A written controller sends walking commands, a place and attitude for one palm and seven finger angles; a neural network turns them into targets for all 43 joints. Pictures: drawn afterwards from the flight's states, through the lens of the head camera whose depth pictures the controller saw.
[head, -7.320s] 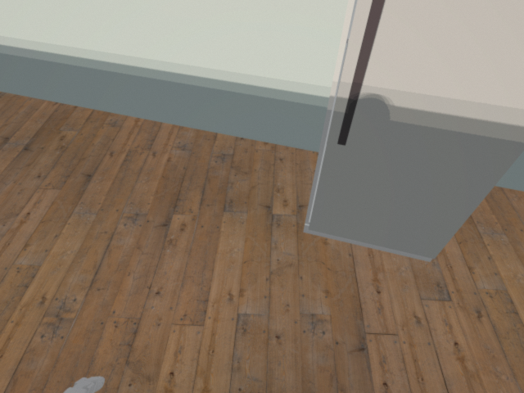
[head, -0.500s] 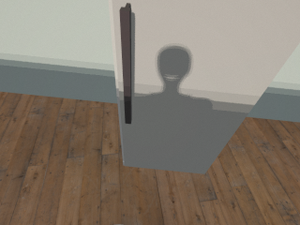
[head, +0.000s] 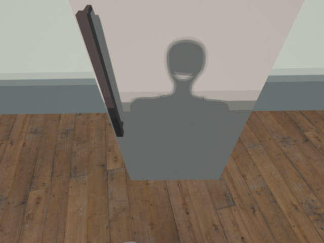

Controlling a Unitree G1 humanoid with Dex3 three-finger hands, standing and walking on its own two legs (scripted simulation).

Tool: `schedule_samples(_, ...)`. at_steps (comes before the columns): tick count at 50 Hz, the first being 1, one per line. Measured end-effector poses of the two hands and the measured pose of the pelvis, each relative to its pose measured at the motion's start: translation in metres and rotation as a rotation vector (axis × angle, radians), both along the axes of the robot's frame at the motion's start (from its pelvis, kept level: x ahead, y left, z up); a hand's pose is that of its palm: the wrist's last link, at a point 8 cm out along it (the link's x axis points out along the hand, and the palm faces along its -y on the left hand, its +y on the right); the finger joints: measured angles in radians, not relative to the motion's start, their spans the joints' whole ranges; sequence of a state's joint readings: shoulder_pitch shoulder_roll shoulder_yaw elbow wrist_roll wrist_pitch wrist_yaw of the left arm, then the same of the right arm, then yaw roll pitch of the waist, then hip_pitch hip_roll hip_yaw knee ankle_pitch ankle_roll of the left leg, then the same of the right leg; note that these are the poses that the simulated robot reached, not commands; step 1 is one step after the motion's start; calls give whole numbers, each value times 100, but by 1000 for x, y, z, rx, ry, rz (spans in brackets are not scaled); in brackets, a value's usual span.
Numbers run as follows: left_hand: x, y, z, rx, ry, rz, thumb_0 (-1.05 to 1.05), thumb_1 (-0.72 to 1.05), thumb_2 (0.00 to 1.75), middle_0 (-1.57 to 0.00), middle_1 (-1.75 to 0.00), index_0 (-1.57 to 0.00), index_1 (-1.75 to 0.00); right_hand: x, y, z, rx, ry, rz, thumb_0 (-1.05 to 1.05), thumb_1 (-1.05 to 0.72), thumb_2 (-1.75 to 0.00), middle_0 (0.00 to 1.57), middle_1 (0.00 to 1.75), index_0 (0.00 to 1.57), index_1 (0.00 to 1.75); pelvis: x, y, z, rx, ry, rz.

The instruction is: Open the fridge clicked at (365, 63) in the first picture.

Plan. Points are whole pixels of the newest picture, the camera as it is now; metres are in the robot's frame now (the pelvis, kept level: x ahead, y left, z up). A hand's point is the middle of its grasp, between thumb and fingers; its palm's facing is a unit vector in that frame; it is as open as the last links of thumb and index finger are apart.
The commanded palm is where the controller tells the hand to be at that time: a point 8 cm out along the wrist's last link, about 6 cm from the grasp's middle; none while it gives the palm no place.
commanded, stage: come to a stop and stand still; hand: left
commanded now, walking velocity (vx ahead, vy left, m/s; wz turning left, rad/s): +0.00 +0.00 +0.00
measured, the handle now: (108, 86) +0.52 +0.19 +0.09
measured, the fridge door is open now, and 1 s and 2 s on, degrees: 0 0 0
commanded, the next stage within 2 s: look again from close up in 1.12 s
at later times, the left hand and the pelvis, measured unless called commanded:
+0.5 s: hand out of the picture -0.02 +0.15 -0.16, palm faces +0.06 -0.98 -0.19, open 7.3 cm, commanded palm none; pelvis -0.01 -0.02 +0.02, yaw +0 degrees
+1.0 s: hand out of the picture -0.04 +0.17 -0.17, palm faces +0.08 -0.98 -0.19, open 7.4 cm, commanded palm none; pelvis -0.04 +0.00 +0.01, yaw +2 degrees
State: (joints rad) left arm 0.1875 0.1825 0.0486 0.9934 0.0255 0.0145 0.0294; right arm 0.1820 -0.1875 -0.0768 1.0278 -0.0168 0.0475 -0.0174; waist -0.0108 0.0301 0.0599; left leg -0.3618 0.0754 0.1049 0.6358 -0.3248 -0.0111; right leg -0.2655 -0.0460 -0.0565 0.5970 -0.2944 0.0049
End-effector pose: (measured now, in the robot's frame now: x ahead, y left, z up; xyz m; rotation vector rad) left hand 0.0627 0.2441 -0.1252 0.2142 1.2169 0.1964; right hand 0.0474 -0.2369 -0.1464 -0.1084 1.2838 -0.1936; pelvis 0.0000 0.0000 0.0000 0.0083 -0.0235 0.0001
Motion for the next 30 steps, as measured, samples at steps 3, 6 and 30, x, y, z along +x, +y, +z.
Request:
schedule_samples(3, -4, -15, 6, -11, 8, -10, 1, 91, 90, -20, -30, -20, -30, -15, -6, 0, 17, 34, -10, 1, -91, -90, 20, 30, 20, 30, -1, -7, 5, 0, 1, -1)
schedule_samples(6, -8, -28, 5, -33, 17, -7, 1, 91, 90, -20, -30, -20, -30, -30, -7, 2, 24, 59, -14, 1, -91, -90, 20, 30, 20, 30, -2, -13, 8, -2, 4, 0)
schedule_samples(30, -108, -57, -6, -98, 221, 67, 1, 92, 90, -20, -30, -20, -30, -78, 9, 10, 53, 146, 30, 1, -91, -90, 20, 30, 20, 30, -17, -22, 15, -12, 0, -1)
